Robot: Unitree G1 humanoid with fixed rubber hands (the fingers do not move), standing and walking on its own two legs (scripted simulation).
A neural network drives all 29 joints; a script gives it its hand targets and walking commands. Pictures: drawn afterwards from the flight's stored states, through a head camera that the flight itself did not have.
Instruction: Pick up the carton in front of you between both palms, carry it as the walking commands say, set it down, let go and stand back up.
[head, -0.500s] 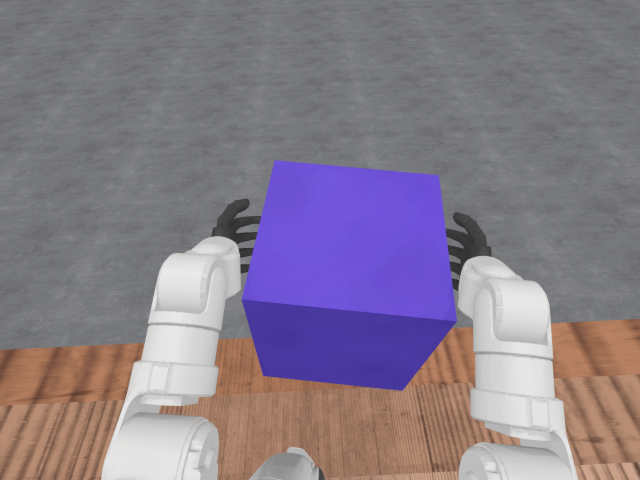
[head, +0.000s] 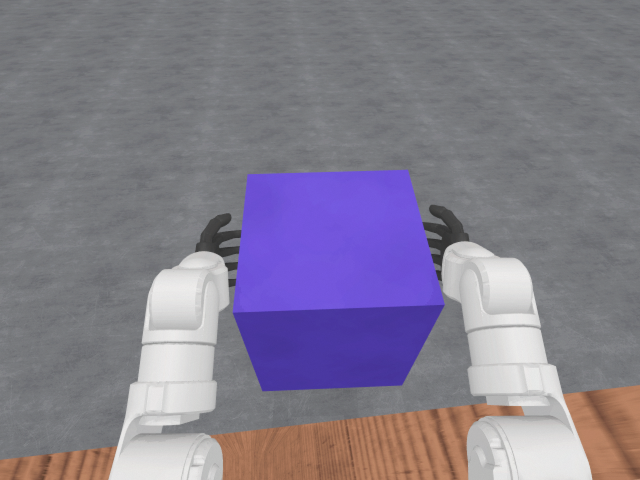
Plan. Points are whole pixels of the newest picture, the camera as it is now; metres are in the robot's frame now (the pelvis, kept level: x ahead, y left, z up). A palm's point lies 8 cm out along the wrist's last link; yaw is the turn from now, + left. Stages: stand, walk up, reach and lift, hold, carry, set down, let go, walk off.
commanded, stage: carry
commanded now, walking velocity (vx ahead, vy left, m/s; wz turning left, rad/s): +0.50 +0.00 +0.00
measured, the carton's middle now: (330, 287) +0.37 +0.01 +0.04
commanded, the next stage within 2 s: none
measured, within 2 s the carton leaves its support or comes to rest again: neither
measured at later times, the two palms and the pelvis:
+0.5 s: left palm (271, 187) +0.74 +0.14 -0.07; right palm (402, 200) +0.71 -0.16 -0.08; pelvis +0.38 +0.02 -0.19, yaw -1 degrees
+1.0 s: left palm (285, 170) +1.11 +0.15 -0.29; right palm (372, 169) +1.14 -0.15 -0.29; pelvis +0.78 -0.02 -0.34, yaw -1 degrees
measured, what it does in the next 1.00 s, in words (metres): goes down: left foot 0.16 m lower, then right foot 0.16 m lower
